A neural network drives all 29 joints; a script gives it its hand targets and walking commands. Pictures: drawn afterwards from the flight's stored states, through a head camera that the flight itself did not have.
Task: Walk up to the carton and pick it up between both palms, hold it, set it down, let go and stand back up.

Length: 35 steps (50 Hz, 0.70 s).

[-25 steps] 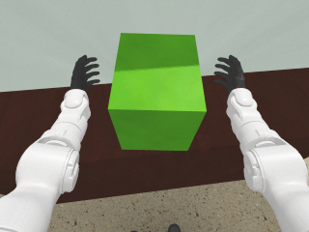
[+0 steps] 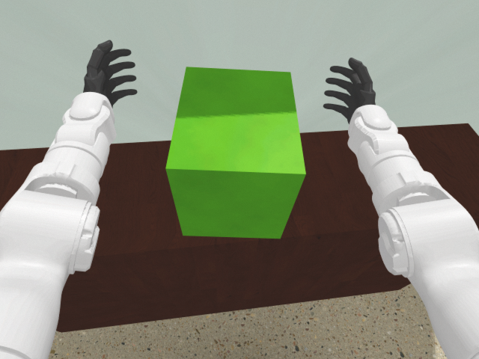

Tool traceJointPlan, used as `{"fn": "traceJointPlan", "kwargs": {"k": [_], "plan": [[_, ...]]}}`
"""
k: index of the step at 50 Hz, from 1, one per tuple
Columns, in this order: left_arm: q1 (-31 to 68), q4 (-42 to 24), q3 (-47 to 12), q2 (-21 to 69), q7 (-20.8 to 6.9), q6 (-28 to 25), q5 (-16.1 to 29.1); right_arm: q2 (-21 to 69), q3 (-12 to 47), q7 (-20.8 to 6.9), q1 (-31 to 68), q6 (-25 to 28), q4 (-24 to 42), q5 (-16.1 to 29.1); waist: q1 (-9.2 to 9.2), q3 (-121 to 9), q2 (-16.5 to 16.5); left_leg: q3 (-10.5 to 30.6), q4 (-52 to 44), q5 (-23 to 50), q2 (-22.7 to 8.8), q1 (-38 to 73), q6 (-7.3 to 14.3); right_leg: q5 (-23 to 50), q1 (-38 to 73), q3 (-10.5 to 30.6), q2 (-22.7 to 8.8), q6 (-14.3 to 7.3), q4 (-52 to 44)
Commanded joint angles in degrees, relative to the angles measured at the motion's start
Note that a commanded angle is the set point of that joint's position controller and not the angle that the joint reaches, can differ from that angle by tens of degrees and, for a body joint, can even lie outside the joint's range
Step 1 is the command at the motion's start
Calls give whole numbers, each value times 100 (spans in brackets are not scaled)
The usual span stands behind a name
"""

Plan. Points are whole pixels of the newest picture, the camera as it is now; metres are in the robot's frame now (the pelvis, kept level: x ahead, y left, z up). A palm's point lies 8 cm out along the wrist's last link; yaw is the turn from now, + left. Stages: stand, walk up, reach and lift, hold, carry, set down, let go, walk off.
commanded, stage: set down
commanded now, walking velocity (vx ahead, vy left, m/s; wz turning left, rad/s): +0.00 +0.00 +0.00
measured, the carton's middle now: (235, 156) +0.48 -0.01 +0.02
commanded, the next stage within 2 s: none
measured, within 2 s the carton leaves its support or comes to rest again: neither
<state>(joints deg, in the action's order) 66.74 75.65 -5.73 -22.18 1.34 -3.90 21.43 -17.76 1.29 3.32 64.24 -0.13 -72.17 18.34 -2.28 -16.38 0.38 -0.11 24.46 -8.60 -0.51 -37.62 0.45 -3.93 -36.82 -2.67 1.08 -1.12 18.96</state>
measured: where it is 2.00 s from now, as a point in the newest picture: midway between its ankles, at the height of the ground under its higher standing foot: outside the picture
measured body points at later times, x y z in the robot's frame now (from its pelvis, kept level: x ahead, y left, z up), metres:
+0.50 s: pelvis +0.01 +0.00 +0.01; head +0.03 +0.01 +0.46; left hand +0.42 +0.21 +0.09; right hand +0.41 -0.21 +0.09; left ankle +0.01 +0.11 -0.74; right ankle +0.03 -0.11 -0.74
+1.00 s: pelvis +0.02 +0.00 +0.01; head +0.02 +0.01 +0.46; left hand +0.36 +0.21 +0.04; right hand +0.35 -0.21 +0.05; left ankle +0.01 +0.11 -0.74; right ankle +0.03 -0.11 -0.74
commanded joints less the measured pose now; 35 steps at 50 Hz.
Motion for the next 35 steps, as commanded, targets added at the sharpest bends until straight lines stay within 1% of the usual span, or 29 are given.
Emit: {"fn": "traceJointPlan", "kwargs": {"k": [1,5,8,10,13,17,19,21,24,29,32,35], "plan": [[2492,-1137,235,-699,-23,369,-160,-1044,-94,82,2510,-215,953,72,-79,-3119,416,48,83,1977,-30,2530,-380,1563,2171,102,26,119,-31],[1781,-1220,542,-654,-112,522,-484,-864,14,155,1918,-332,1168,142,-1,-2545,144,103,-125,2078,5,2337,-230,1789,2958,196,-48,105,-157],[1180,-1376,755,-522,-177,409,-756,-695,38,206,1346,-247,1438,131,32,-2206,6,110,-337,2038,20,2218,-116,1902,3505,262,-104,64,-215],[743,-1522,857,-374,-216,237,-932,-587,20,221,882,-104,1610,97,28,-2022,7,100,-431,2049,21,2319,-97,1899,3665,294,-112,8,-271],[396,-2023,934,-233,-219,-76,-1054,-535,-123,208,388,172,2014,-2,29,-1893,155,67,-450,2114,43,2725,-197,1723,3441,270,-36,-57,-377],[440,-2937,897,-192,-108,-313,-938,-624,-458,146,347,412,2702,-268,62,-2037,459,14,-369,2075,64,3366,-447,1397,2832,135,150,-89,-458],[413,-3258,852,-180,-47,-346,-854,-629,-570,121,366,466,2972,-373,75,-2152,520,-10,-353,1917,70,3441,-496,1277,2721,91,195,-83,-425],[269,-3399,810,-174,-2,-355,-789,-593,-597,107,292,493,3129,-431,90,-2235,473,-39,-349,1732,66,3377,-473,1183,2718,86,199,-67,-366],[-177,-3249,794,-146,6,-359,-763,-470,-505,112,-45,495,3087,-444,115,-2129,267,-86,-370,1473,56,3130,-350,1060,2867,148,134,-34,-299],[-1095,-2641,921,-62,-110,-505,-901,-140,-283,218,-856,546,2770,-431,131,-1331,-157,-125,-521,1042,83,2585,-135,750,3308,304,-58,42,-340],[-1482,-2504,964,-2,-176,-696,-998,20,-245,277,-1252,658,2795,-449,133,-941,-200,-126,-608,940,93,2540,-122,580,3405,344,-113,36,-428],[-1705,-2648,961,38,-185,-879,-1038,108,-305,289,-1537,778,2981,-508,133,-722,-96,-125,-655,895,97,2672,-164,431,3353,338,-108,-9,-504]]}}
